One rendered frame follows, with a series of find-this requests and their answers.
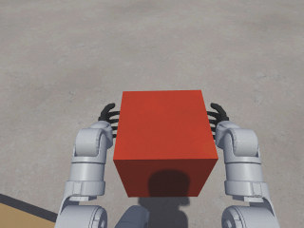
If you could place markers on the robot right hand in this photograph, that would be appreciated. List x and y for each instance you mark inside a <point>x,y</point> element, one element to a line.
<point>220,116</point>

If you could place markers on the carton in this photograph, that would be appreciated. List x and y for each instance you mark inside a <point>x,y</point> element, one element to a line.
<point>164,145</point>

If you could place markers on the robot right forearm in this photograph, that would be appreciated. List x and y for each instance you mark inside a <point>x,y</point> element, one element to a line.
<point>244,177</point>

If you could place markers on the left robot thigh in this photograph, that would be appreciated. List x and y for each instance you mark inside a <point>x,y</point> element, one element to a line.
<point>135,216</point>

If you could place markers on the robot left upper arm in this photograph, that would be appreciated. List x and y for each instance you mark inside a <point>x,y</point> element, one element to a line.
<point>82,216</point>

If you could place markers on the robot left forearm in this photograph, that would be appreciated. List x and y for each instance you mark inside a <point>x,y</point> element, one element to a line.
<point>87,170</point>

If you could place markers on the robot right upper arm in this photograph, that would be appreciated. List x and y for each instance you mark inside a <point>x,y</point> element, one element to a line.
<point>239,216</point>

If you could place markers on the robot left hand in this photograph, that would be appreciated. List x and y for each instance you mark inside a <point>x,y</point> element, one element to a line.
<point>105,115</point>

